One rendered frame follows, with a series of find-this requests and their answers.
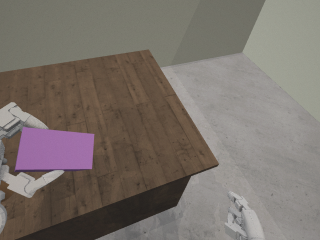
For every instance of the table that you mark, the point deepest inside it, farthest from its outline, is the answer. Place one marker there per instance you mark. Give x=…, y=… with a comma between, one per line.
x=146, y=146

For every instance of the right robot hand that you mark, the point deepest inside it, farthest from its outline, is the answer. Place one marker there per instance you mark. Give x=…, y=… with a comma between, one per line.
x=247, y=224

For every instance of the left robot hand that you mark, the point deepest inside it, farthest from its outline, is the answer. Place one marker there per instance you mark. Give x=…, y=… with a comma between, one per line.
x=12, y=121

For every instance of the sponge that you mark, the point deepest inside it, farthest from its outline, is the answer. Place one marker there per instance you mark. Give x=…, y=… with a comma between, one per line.
x=46, y=150

